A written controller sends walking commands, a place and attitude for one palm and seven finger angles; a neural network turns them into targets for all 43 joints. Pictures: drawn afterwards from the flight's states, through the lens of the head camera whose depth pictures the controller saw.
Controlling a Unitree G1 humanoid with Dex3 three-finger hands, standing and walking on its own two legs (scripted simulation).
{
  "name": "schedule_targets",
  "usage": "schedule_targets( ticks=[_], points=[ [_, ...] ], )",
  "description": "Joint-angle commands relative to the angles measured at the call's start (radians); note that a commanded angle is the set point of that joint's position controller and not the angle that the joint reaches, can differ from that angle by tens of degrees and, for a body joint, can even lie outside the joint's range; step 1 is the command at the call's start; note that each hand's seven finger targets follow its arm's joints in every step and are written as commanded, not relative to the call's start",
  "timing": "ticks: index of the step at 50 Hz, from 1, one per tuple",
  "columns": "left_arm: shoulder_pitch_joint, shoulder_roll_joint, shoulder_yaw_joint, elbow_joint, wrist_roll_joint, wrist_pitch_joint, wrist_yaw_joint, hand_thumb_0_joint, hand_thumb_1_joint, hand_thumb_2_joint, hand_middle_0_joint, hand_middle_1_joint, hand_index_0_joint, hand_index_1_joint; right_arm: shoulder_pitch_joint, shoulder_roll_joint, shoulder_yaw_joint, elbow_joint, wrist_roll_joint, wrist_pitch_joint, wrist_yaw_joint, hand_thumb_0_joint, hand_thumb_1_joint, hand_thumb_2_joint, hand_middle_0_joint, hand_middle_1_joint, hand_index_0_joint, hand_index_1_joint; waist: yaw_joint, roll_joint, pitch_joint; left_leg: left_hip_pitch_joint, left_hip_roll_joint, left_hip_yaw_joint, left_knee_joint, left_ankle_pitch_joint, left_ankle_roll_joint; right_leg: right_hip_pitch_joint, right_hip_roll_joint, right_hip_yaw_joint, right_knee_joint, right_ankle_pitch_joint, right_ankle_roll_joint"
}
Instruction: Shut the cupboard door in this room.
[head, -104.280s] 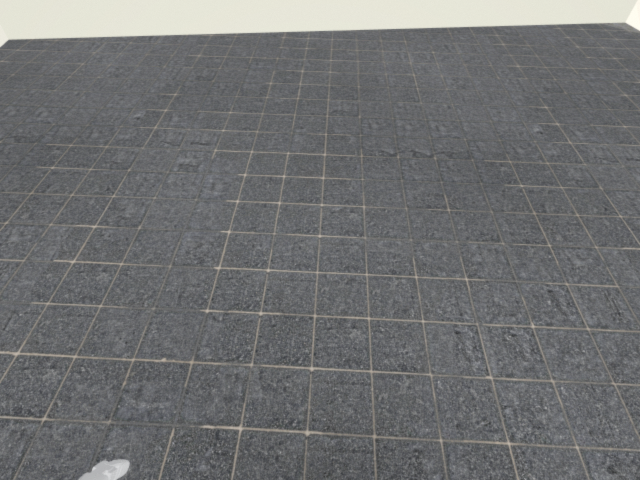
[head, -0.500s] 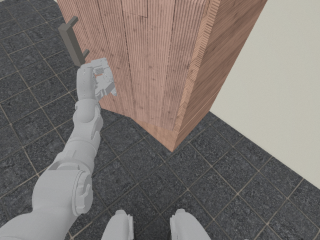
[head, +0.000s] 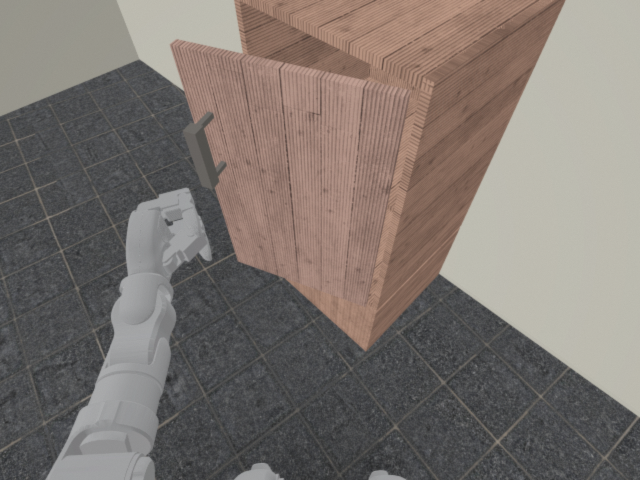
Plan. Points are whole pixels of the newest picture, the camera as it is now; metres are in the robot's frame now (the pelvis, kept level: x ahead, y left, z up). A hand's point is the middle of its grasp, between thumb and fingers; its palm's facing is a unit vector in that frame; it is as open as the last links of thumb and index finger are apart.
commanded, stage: draw the hand back to the body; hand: left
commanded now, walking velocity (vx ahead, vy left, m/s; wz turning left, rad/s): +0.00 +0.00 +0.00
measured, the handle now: (209, 150) +0.65 +0.19 +0.01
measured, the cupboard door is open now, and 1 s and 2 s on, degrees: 23 23 23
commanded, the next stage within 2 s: step back with the hand held close in 1.18 s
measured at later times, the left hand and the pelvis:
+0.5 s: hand (68, 296) +0.28 +0.23 +0.15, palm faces +0.29 -0.92 -0.27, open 3.9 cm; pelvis +0.02 +0.01 +0.05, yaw +1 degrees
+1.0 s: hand out of the picture +0.21 +0.28 +0.21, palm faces +0.50 -0.76 -0.41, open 7.2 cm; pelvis +0.03 +0.00 +0.05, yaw +2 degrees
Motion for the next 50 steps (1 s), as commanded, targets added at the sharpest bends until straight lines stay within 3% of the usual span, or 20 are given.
schedule_targets(
  ticks=[1, 2, 5, 6, 7, 8, 11, 19, 29, 40, 43, 46, 50],
  points=[
    [-0.180, 0.172, 0.023, -0.291, -0.033, -0.015, -0.043, 0.000, 0.900, 0.900, -1.273, -1.470, -1.273, -1.470, -0.067, -0.129, -0.045, -0.143, 0.013, -0.066, -0.017, 0.000, -0.900, -0.900, 0.200, 0.300, 0.200, 0.300, 0.027, -0.029, -0.241, 0.263, -0.033, -0.003, -0.167, 0.143, 0.028, 0.160, 0.007, -0.005, -0.188, 0.246, 0.009],
    [-0.173, 0.150, 0.001, -0.339, -0.042, -0.001, -0.053, 0.000, 0.900, 0.900, -1.245, -1.440, -1.245, -1.440, -0.092, -0.122, -0.041, -0.154, 0.017, -0.072, -0.018, 0.000, -0.900, -0.900, 0.200, 0.300, 0.200, 0.300, 0.029, -0.011, -0.236, 0.280, -0.034, -0.002, -0.180, 0.138, 0.028, 0.166, 0.003, -0.007, -0.195, 0.242, 0.010],
    [-0.101, 0.183, 0.030, -0.447, -0.068, 0.039, -0.072, 0.000, 0.900, 0.900, -1.163, -1.350, -1.163, -1.350, -0.140, -0.122, -0.034, -0.179, 0.024, -0.086, -0.027, 0.000, -0.900, -0.900, 0.200, 0.300, 0.200, 0.300, 0.051, -0.016, -0.224, 0.316, -0.034, -0.006, -0.208, 0.156, 0.027, 0.212, 0.000, -0.008, -0.214, 0.259, 0.007],
    [-0.045, 0.232, -0.026, -0.519, 0.035, 0.080, -0.010, 0.000, 0.900, 0.900, -1.135, -1.320, -1.135, -1.320, -0.171, -0.099, -0.045, -0.194, 0.023, -0.051, -0.049, 0.000, -0.900, -0.900, 0.200, 0.300, 0.200, 0.300, 0.063, -0.036, -0.262, 0.385, -0.038, -0.003, -0.253, 0.184, 0.028, 0.271, -0.024, 0.043, -0.270, 0.276, 0.002],
    [-0.030, 0.207, -0.033, -0.583, 0.044, 0.113, 0.025, 0.000, 0.900, 0.900, -1.107, -1.290, -1.107, -1.290, -0.196, -0.088, -0.037, -0.212, 0.024, -0.040, -0.063, 0.000, -0.900, -0.900, 0.200, 0.300, 0.200, 0.300, 0.051, -0.040, -0.214, 0.402, -0.035, -0.002, -0.279, 0.184, 0.029, 0.274, -0.025, 0.034, -0.299, 0.274, 0.007],
    [0.010, 0.194, -0.050, -0.609, 0.055, 0.142, 0.049, 0.000, 0.900, 0.900, -1.080, -1.260, -1.080, -1.260, -0.213, -0.089, -0.031, -0.211, 0.022, -0.035, -0.072, 0.000, -0.900, -0.900, 0.200, 0.300, 0.200, 0.300, 0.055, -0.026, -0.183, 0.422, -0.032, -0.005, -0.300, 0.187, 0.027, 0.291, -0.027, 0.026, -0.313, 0.273, 0.005],
    [0.059, 0.214, -0.041, -0.673, 0.070, 0.199, 0.090, 0.000, 0.900, 0.900, -0.997, -1.170, -0.997, -1.170, -0.252, -0.091, -0.018, -0.208, 0.021, -0.031, -0.096, 0.000, -0.900, -0.900, 0.200, 0.300, 0.200, 0.300, 0.054, -0.050, -0.102, 0.476, -0.026, -0.012, -0.357, 0.181, 0.031, 0.317, -0.025, 0.015, -0.376, 0.251, 0.005],
    [0.263, 0.221, 0.003, -0.852, 0.086, 0.273, 0.118, 0.000, 0.900, 0.900, -0.777, -0.930, -0.777, -0.930, -0.299, -0.075, 0.013, -0.201, 0.005, -0.061, -0.100, 0.000, -0.900, -0.900, 0.200, 0.300, 0.200, 0.300, 0.084, 0.001, -0.049, 0.623, -0.018, -0.020, -0.476, 0.293, 0.019, 0.446, -0.026, -0.011, -0.468, 0.342, 0.000],
    [0.529, 0.279, 0.134, -1.079, 0.089, 0.291, 0.128, 0.000, 0.900, 0.900, -0.502, -0.630, -0.502, -0.630, -0.316, -0.068, 0.013, -0.190, -0.016, -0.101, -0.080, 0.000, -0.900, -0.900, 0.200, 0.300, 0.200, 0.300, 0.115, 0.019, -0.030, 0.668, -0.012, -0.016, -0.515, 0.425, 0.012, 0.537, -0.030, -0.022, -0.509, 0.431, 0.002],
    [0.791, 0.367, 0.322, -1.231, 0.080, 0.263, 0.144, 0.000, 0.900, 0.900, -0.200, -0.300, -0.200, -0.300, -0.312, -0.069, -0.011, -0.171, -0.017, -0.152, -0.075, 0.000, -0.900, -0.900, 0.200, 0.300, 0.200, 0.300, 0.139, 0.010, 0.008, 0.640, -0.016, 0.002, -0.500, 0.434, 0.017, 0.536, -0.035, -0.022, -0.517, 0.443, 0.012],
    [0.766, 0.299, 0.254, -1.166, 0.081, 0.264, 0.137, 0.000, 0.900, 0.900, -0.200, -0.300, -0.200, -0.300, -0.303, -0.078, -0.015, -0.158, -0.014, -0.157, -0.076, 0.000, -0.900, -0.900, 0.200, 0.300, 0.200, 0.300, 0.118, -0.027, 0.081, 0.622, -0.014, 0.001, -0.514, 0.362, 0.020, 0.485, -0.036, -0.023, -0.533, 0.369, 0.017],
    [0.738, 0.313, 0.256, -1.151, 0.085, 0.262, 0.141, 0.000, 0.900, 0.900, -0.200, -0.300, -0.200, -0.300, -0.301, -0.088, -0.022, -0.152, -0.017, -0.163, -0.086, 0.000, -0.900, -0.900, 0.200, 0.300, 0.200, 0.300, 0.119, -0.032, 0.079, 0.626, -0.019, -0.002, -0.518, 0.319, 0.027, 0.476, -0.036, -0.016, -0.546, 0.321, 0.018],
    [0.737, 0.336, 0.277, -1.184, 0.086, 0.250, 0.146, 0.000, 0.900, 0.900, -0.200, -0.300, -0.200, -0.300, -0.310, -0.079, -0.019, -0.154, -0.019, -0.173, -0.089, 0.000, -0.900, -0.900, 0.200, 0.300, 0.200, 0.300, 0.132, -0.030, 0.023, 0.640, -0.025, 0.004, -0.508, 0.339, 0.032, 0.509, -0.041, -0.010, -0.535, 0.348, 0.017]
  ],
)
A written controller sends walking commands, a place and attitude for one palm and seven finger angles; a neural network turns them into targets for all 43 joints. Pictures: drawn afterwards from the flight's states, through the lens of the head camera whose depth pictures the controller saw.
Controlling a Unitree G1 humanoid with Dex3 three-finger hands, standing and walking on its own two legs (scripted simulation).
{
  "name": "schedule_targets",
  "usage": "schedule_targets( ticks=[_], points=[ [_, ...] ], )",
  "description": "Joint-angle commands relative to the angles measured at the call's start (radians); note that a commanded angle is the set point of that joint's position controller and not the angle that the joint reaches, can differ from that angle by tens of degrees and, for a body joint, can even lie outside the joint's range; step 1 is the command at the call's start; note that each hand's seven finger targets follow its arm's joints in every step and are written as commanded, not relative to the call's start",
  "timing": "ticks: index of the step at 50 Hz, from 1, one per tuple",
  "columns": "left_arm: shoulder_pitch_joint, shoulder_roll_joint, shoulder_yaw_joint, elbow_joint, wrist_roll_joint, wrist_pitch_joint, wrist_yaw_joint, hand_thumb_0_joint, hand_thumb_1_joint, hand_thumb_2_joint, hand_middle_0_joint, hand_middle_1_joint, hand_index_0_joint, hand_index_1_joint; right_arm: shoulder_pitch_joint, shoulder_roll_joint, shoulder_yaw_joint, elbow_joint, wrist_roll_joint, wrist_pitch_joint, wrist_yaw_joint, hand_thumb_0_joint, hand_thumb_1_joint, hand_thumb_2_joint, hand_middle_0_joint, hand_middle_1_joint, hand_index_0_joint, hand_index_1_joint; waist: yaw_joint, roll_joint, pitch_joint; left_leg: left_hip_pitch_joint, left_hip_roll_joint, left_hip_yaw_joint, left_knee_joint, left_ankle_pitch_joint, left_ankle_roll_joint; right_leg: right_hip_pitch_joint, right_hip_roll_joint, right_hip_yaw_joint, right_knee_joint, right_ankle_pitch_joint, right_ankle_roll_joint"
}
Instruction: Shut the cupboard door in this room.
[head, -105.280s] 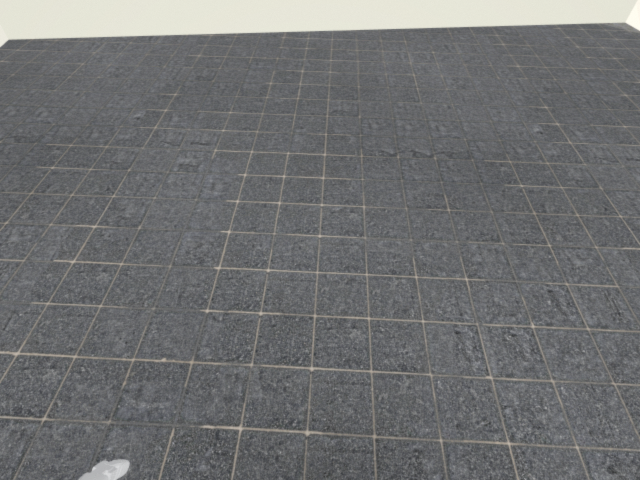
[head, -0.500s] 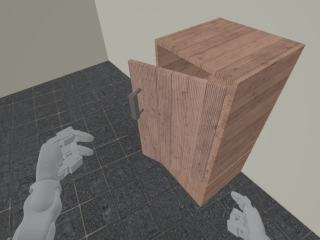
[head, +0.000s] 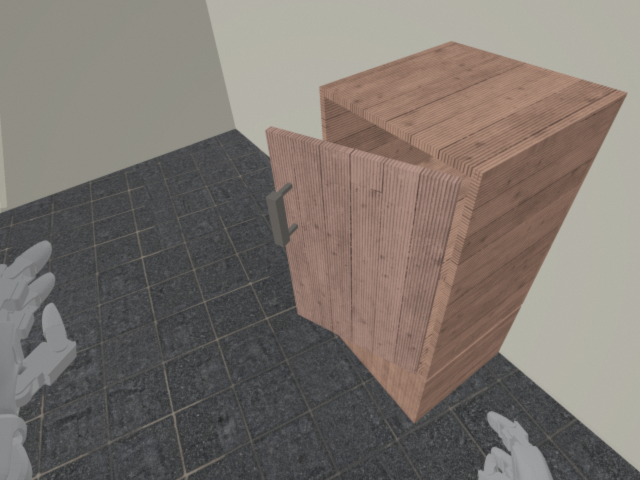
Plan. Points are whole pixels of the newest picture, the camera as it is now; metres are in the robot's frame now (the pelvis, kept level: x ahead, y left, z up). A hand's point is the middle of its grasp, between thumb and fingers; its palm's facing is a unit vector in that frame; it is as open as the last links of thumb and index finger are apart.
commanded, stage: draw the hand back to the body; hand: left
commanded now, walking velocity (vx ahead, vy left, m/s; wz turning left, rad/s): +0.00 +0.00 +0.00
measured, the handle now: (284, 214) +0.62 +0.17 -0.04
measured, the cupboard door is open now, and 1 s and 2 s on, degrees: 23 23 23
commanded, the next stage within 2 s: step back with the hand held close in 0.18 s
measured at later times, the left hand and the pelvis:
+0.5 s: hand (78, 342) +0.19 +0.26 +0.16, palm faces +0.41 -0.79 -0.46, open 7.4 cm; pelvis -0.01 +0.00 +0.00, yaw -1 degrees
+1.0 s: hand out of the picture +0.12 +0.30 +0.16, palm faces +0.45 -0.75 -0.48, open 7.4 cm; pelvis -0.08 +0.03 -0.01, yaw +0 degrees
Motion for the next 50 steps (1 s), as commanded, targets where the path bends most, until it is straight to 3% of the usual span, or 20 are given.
schedule_targets(
  ticks=[1, 7, 11, 15, 16, 17, 19, 22, 26, 29, 31, 32, 37, 40, 41, 45, 46, 47, 50],
  points=[
    [-0.115, 0.242, 0.121, -0.238, 0.005, -0.070, 0.016, 0.000, 0.900, 0.900, -0.200, -0.300, -0.200, -0.300, -0.151, -0.084, -0.037, -0.165, -0.006, -0.071, -0.011, 0.000, -0.900, -0.900, 0.200, 0.300, 0.200, 0.300, -0.007, -0.035, -0.082, 0.077, 0.016, 0.013, -0.050, 0.199, 0.024, -0.052, -0.007, 0.001, -0.081, 0.215, 0.002],
    [-0.082, 0.222, 0.122, -0.227, -0.001, -0.073, 0.013, 0.000, 0.900, 0.900, -0.200, -0.300, -0.200, -0.300, -0.152, -0.067, -0.028, -0.162, -0.005, -0.079, -0.009, 0.000, -0.900, -0.900, 0.200, 0.300, 0.200, 0.300, -0.007, -0.002, -0.036, 0.065, 0.019, 0.017, -0.054, 0.221, 0.016, -0.057, -0.006, -0.001, -0.082, 0.242, 0.001],
    [-0.071, 0.220, 0.124, -0.199, -0.005, -0.072, 0.006, 0.000, 0.900, 0.900, -0.200, -0.300, -0.200, -0.300, -0.149, -0.073, -0.034, -0.161, -0.004, -0.076, -0.008, 0.000, -0.900, -0.900, 0.200, 0.300, 0.200, 0.300, -0.009, -0.043, -0.010, 0.060, 0.022, 0.020, -0.060, 0.190, 0.017, -0.077, 0.000, 0.003, -0.107, 0.206, 0.005],
    [-0.081, 0.211, 0.117, -0.196, -0.008, -0.073, 0.004, 0.000, 0.900, 0.900, -0.200, -0.300, -0.200, -0.300, -0.150, -0.073, -0.036, -0.166, -0.004, -0.071, -0.008, 0.000, -0.900, -0.900, 0.200, 0.300, 0.200, 0.300, -0.012, -0.054, -0.028, 0.070, 0.022, 0.025, -0.061, 0.179, 0.021, -0.075, -0.002, 0.006, -0.107, 0.194, 0.009],
    [-0.267, 0.370, 0.255, -0.240, 0.004, -0.126, 0.022, 0.000, 0.900, 0.900, -0.200, -0.300, -0.200, -0.300, -0.125, -0.091, -0.028, -0.193, 0.012, -0.051, -0.001, 0.000, -0.900, -0.900, 0.200, 0.300, 0.200, 0.300, -0.053, 0.000, 0.072, 0.012, 0.027, 0.006, -0.032, 0.082, 0.026, -0.148, -0.049, 0.083, -0.181, 0.203, 0.008],
    [-0.119, 0.261, 0.165, -0.183, 0.007, -0.137, 0.012, 0.000, 0.900, 0.900, -0.200, -0.300, -0.200, -0.300, -0.145, -0.088, -0.043, -0.171, 0.001, -0.044, -0.002, 0.000, -0.900, -0.900, 0.200, 0.300, 0.200, 0.300, -0.050, -0.083, 0.004, 0.001, 0.033, -0.005, 0.021, 0.083, 0.031, -0.161, -0.087, 0.103, -0.174, 0.199, -0.003],
    [-0.044, 0.223, 0.122, -0.179, 0.010, -0.150, 0.008, 0.000, 0.900, 0.900, -0.200, -0.300, -0.200, -0.300, -0.138, -0.096, -0.054, -0.167, -0.005, -0.023, 0.007, 0.000, -0.900, -0.900, 0.200, 0.300, 0.200, 0.300, -0.057, -0.090, -0.039, 0.005, 0.035, -0.001, 0.039, 0.105, 0.030, -0.167, -0.106, 0.117, -0.158, 0.236, -0.009],
    [-0.011, 0.248, 0.142, -0.215, 0.010, -0.168, 0.017, 0.000, 0.900, 0.900, -0.200, -0.300, -0.200, -0.300, -0.133, -0.105, -0.065, -0.174, -0.006, -0.004, 0.001, 0.000, -0.900, -0.900, 0.200, 0.300, 0.200, 0.300, -0.061, -0.048, -0.105, 0.014, 0.050, -0.005, 0.003, 0.212, 0.027, -0.125, -0.084, 0.070, -0.093, 0.320, -0.001],
    [0.023, 0.302, 0.197, -0.254, 0.004, -0.164, 0.029, 0.000, 0.900, 0.900, -0.200, -0.300, -0.200, -0.300, -0.132, -0.114, -0.074, -0.196, -0.006, 0.028, -0.012, 0.000, -0.900, -0.900, 0.200, 0.300, 0.200, 0.300, -0.060, -0.035, -0.178, 0.031, 0.072, -0.015, -0.006, 0.453, 0.023, -0.066, -0.050, 0.028, -0.010, 0.483, 0.014],
    [0.063, 0.293, 0.199, -0.254, -0.005, -0.151, 0.031, 0.000, 0.900, 0.900, -0.200, -0.300, -0.200, -0.300, -0.128, -0.110, -0.075, -0.218, -0.002, 0.058, -0.014, 0.000, -0.900, -0.900, 0.200, 0.300, 0.200, 0.300, -0.061, -0.048, -0.190, 0.000, 0.084, -0.018, -0.007, 0.490, 0.019, -0.046, -0.041, 0.028, 0.022, 0.503, 0.016],
    [0.083, 0.308, 0.219, -0.258, -0.008, -0.146, 0.035, 0.000, 0.900, 0.900, -0.200, -0.300, -0.200, -0.300, -0.133, -0.115, -0.080, -0.221, -0.002, 0.068, -0.016, 0.000, -0.900, -0.900, 0.200, 0.300, 0.200, 0.300, -0.058, -0.038, -0.194, -0.020, 0.086, -0.016, -0.010, 0.457, 0.019, -0.046, -0.042, 0.035, 0.023, 0.495, 0.017],
    [0.094, 0.289, 0.199, -0.250, -0.009, -0.142, 0.036, 0.000, 0.900, 0.900, -0.200, -0.300, -0.200, -0.300, -0.130, -0.109, -0.075, -0.225, 0.001, 0.072, -0.016, 0.000, -0.900, -0.900, 0.200, 0.300, 0.200, 0.300, -0.062, -0.052, -0.182, -0.042, 0.088, -0.021, -0.013, 0.441, 0.017, -0.044, -0.044, 0.036, 0.028, 0.485, 0.016],
    [0.097, 0.288, 0.193, -0.282, -0.004, -0.148, 0.045, 0.000, 0.900, 0.900, -0.200, -0.300, -0.200, -0.300, -0.123, -0.115, -0.074, -0.231, 0.003, 0.067, -0.020, 0.000, -0.900, -0.900, 0.200, 0.300, 0.200, 0.300, -0.066, -0.015, -0.148, -0.143, 0.105, -0.049, -0.065, 0.245, 0.029, -0.050, -0.025, 0.043, 0.038, 0.320, 0.022],
    [0.072, 0.285, 0.195, -0.295, 0.007, -0.164, 0.052, 0.000, 0.900, 0.900, -0.200, -0.300, -0.200, -0.300, -0.116, -0.124, -0.073, -0.234, 0.002, 0.052, -0.023, 0.000, -0.900, -0.900, 0.200, 0.300, 0.200, 0.300, -0.069, 0.010, -0.108, -0.282, 0.122, -0.087, -0.128, -0.005, 0.048, -0.009, -0.002, 0.043, 0.065, 0.199, 0.027],
    [0.058, 0.309, 0.220, -0.308, 0.014, -0.172, 0.055, 0.000, 0.900, 0.900, -0.200, -0.300, -0.200, -0.300, -0.123, -0.130, -0.075, -0.233, 0.000, 0.046, -0.027, 0.000, -0.900, -0.900, 0.200, 0.300, 0.200, 0.300, -0.067, 0.036, -0.098, -0.341, 0.127, -0.101, -0.150, -0.103, 0.059, 0.023, 0.004, 0.048, 0.079, 0.185, 0.028],
    [0.031, 0.271, 0.206, -0.292, 0.032, -0.195, 0.060, 0.000, 0.900, 0.900, -0.200, -0.300, -0.200, -0.300, -0.106, -0.132, -0.072, -0.230, -0.003, 0.018, -0.026, 0.000, -0.900, -0.900, 0.200, 0.300, 0.200, 0.300, -0.071, 0.057, -0.041, -0.561, 0.164, -0.161, -0.218, -0.415, 0.088, 0.096, 0.027, 0.046, 0.164, 0.079, 0.030],
    [0.013, 0.296, 0.229, -0.294, 0.040, -0.201, 0.062, 0.000, 0.900, 0.900, -0.200, -0.300, -0.200, -0.300, -0.109, -0.139, -0.076, -0.225, -0.006, 0.011, -0.029, 0.000, -0.900, -0.900, 0.200, 0.300, 0.200, 0.300, -0.068, 0.059, -0.043, -0.587, 0.171, -0.169, -0.221, -0.444, 0.094, 0.110, 0.035, 0.050, 0.177, 0.074, 0.030],
    [0.010, 0.264, 0.203, -0.299, 0.041, -0.207, 0.060, 0.000, 0.900, 0.900, -0.200, -0.300, -0.200, -0.300, -0.097, -0.130, -0.073, -0.223, -0.005, 0.003, -0.026, 0.000, -0.900, -0.900, 0.200, 0.300, 0.200, 0.300, -0.073, 0.061, -0.044, -0.603, 0.171, -0.173, -0.210, -0.451, 0.095, 0.113, 0.032, 0.051, 0.189, 0.074, 0.028],
    [-0.008, 0.263, 0.203, -0.305, 0.049, -0.216, 0.064, 0.000, 0.900, 0.900, -0.200, -0.300, -0.200, -0.300, -0.082, -0.130, -0.078, -0.214, -0.007, -0.018, -0.020, 0.000, -0.900, -0.900, 0.200, 0.300, 0.200, 0.300, -0.074, 0.020, -0.047, -0.606, 0.149, -0.144, -0.134, -0.473, 0.090, 0.070, 0.016, 0.097, 0.168, 0.019, 0.016]
  ],
)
